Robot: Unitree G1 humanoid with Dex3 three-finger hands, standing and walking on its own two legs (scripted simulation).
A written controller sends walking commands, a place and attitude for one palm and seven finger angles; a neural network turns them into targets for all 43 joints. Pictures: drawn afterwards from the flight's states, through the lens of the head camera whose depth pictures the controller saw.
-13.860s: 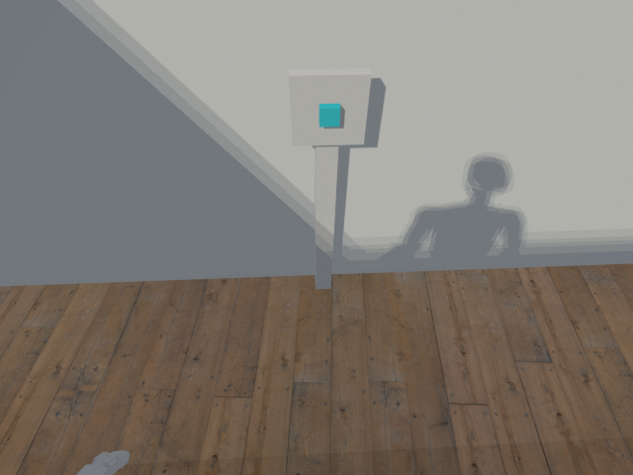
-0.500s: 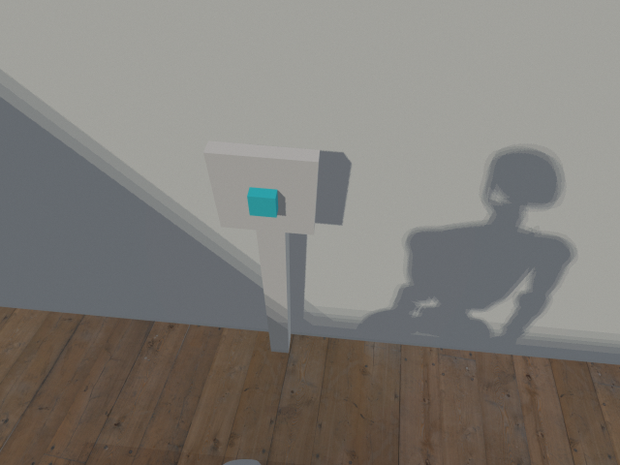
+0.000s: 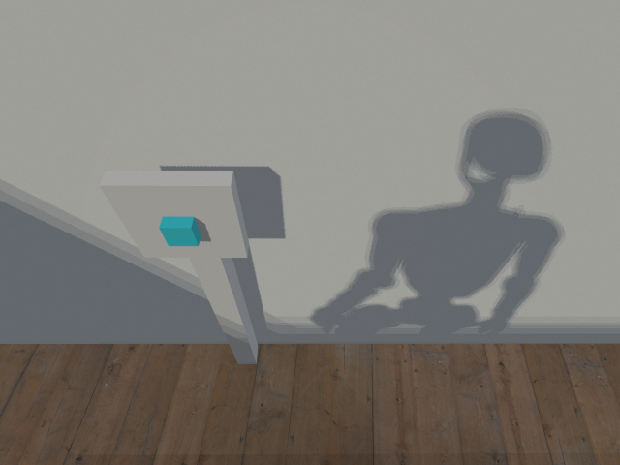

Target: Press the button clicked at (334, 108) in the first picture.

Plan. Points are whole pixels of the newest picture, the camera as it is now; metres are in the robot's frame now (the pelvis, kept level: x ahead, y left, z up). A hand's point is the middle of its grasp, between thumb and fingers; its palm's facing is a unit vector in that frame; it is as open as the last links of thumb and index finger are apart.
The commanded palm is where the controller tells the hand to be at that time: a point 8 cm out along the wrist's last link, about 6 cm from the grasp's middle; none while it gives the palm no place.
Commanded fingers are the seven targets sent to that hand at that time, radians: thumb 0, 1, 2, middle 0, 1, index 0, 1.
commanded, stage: come to a stop and stand still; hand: left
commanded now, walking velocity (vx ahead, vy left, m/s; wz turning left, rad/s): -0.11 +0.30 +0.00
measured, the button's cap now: (181, 229) +0.44 +0.22 +0.01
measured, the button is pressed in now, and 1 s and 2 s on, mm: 0 0 0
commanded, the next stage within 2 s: look again from close up in 1.78 s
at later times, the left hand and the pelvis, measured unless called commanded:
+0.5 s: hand out of the picture -0.04 +0.17 -0.17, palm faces +0.14 -0.96 -0.23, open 7.4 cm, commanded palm none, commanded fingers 0.00 0.90 0.90 -0.20 -0.30 -0.20 -0.30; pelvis -0.04 -0.02 +0.01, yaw +3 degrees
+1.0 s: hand out of the picture -0.02 +0.18 -0.17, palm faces +0.01 -0.98 -0.18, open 7.3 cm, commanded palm none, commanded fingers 0.00 0.90 0.90 -0.20 -0.30 -0.20 -0.30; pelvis -0.05 +0.00 +0.01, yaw +2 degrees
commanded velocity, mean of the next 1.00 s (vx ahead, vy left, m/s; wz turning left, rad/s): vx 0.03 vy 0.02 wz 0.00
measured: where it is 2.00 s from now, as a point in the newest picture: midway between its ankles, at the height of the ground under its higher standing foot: outside the picture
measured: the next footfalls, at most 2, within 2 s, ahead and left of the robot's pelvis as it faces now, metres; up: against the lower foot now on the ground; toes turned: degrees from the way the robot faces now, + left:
right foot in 0.02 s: +0.06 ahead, -0.14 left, +0.00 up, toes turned -5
left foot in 0.56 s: -0.01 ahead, +0.12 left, +0.00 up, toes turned +6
